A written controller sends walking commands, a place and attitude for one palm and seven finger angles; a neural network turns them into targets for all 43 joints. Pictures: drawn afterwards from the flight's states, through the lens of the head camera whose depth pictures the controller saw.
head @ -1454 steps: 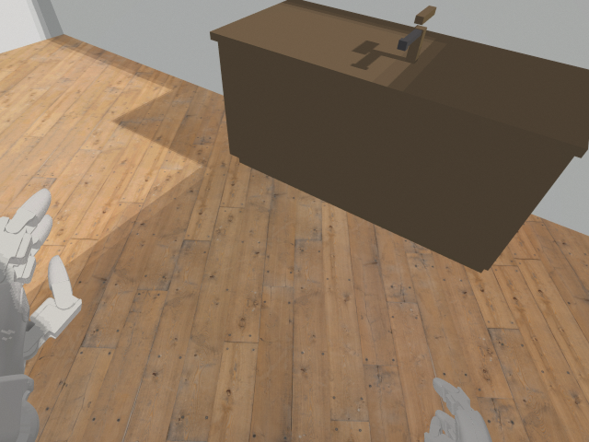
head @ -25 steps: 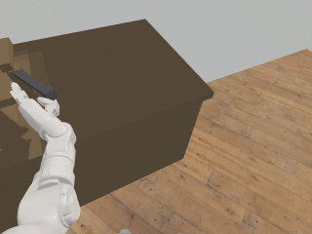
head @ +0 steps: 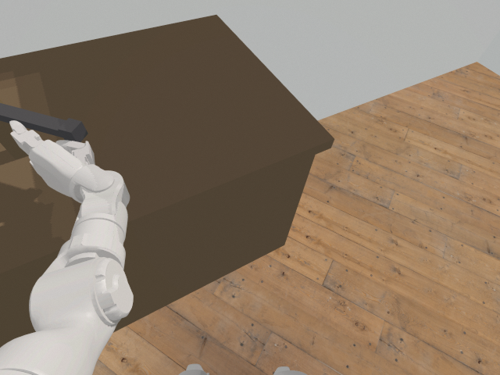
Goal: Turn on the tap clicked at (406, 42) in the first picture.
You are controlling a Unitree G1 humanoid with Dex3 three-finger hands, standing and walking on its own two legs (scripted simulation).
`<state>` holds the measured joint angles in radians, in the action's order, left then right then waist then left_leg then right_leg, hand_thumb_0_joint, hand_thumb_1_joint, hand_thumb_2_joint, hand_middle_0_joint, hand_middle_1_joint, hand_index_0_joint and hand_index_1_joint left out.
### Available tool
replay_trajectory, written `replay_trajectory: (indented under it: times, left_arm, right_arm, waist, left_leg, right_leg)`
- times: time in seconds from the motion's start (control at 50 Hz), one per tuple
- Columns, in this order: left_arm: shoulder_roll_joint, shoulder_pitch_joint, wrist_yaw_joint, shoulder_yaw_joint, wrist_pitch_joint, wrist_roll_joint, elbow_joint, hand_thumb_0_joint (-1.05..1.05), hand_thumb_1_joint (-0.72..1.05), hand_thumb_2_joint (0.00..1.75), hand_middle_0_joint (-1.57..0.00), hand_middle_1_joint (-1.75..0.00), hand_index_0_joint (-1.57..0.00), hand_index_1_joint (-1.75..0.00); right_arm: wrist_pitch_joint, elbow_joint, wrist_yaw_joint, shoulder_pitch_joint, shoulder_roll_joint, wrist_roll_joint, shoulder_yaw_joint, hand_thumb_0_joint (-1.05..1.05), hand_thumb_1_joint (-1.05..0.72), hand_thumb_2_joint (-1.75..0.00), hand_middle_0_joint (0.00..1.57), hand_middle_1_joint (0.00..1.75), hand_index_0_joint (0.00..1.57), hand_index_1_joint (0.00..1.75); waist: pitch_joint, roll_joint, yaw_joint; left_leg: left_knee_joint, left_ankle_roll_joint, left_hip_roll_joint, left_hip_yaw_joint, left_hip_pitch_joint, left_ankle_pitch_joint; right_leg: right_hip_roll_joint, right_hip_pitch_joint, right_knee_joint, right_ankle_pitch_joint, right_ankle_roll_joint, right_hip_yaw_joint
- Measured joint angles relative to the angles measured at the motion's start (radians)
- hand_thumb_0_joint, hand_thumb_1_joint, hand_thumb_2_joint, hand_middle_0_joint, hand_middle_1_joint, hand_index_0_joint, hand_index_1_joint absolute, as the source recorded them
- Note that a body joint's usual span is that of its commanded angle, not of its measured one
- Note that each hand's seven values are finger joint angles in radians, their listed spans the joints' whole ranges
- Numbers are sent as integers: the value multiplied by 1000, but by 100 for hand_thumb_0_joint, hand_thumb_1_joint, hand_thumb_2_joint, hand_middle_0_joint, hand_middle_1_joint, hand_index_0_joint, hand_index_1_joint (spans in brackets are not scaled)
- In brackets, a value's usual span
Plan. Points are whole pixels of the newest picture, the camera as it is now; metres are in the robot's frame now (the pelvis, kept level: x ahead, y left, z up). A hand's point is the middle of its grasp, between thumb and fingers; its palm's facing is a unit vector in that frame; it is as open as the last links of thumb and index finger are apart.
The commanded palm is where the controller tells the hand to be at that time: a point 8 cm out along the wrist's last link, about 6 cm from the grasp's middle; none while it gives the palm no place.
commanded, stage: push the lever round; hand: left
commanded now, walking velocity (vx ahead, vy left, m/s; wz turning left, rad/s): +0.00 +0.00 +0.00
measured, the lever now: (73, 131) +0.50 +0.27 +0.09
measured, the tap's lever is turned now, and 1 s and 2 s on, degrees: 45 77 86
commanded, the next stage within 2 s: lift the hand up off the lever in 1.08 s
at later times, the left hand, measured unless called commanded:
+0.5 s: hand (102, 130) +0.52 +0.23 +0.08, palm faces +0.85 -0.50 -0.15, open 8.0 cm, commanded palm +0.46 +0.23 +0.09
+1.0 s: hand (105, 120) +0.54 +0.23 +0.08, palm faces +0.85 -0.50 -0.17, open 7.9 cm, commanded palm +0.49 +0.23 +0.09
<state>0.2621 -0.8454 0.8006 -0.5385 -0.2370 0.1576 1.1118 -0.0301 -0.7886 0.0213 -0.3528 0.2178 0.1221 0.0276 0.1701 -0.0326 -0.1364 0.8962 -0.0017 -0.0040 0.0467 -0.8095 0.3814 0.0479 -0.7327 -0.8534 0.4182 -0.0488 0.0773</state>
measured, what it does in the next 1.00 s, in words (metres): stands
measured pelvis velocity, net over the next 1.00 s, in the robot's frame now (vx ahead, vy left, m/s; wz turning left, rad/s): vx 0.02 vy -0.02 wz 0.00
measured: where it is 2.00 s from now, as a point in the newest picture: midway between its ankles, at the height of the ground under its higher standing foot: outside the picture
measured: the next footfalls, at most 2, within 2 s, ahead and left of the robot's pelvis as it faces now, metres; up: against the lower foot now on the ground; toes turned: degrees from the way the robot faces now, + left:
none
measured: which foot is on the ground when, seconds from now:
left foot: down 0.00-1.00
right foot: down 0.00-1.00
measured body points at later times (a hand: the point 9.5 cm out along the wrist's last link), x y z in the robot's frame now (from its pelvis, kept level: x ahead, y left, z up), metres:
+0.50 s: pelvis +0.02 -0.01 +0.00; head +0.10 +0.00 +0.44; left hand +0.47 +0.25 +0.09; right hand +0.00 -0.26 -0.13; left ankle +0.02 +0.12 -0.69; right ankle -0.01 -0.09 -0.69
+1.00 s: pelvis +0.02 -0.02 +0.00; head +0.12 -0.01 +0.44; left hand +0.49 +0.25 +0.10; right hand -0.01 -0.27 -0.13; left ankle +0.02 +0.12 -0.69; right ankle -0.01 -0.09 -0.69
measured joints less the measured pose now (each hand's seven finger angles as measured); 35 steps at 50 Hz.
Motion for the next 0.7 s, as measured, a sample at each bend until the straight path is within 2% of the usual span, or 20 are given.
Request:
replay_trajectory:
  times: [0.14,0.44,0.7]
  left_arm:
    - [7,-35,40,-26,24,27,16,1,91,91,-15,-15,-15,-15]
    - [14,-114,108,-40,71,50,61,2,91,90,-15,-15,-12,-13]
    - [42,-139,107,-76,93,64,64,2,90,90,-15,-16,-12,-13]
  right_arm:
    - [4,-1,17,-10,-3,10,2,0,-91,-89,20,30,20,30]
    - [28,-24,47,-21,-6,25,4,0,-91,-89,20,30,20,30]
    - [43,-14,59,-40,1,28,6,0,-91,-89,20,30,20,30]
  waist:
    - [10,-3,-10]
    - [16,-11,-21]
    - [22,-15,-33]
  left_leg:
    - [1,2,-5,-1,-19,5]
    - [0,10,-6,12,-40,15]
    - [-8,19,-17,13,-51,20]
  right_leg:
    - [5,-19,3,2,-2,-2]
    - [8,-35,8,13,-9,10]
    - [19,-47,16,16,-19,10]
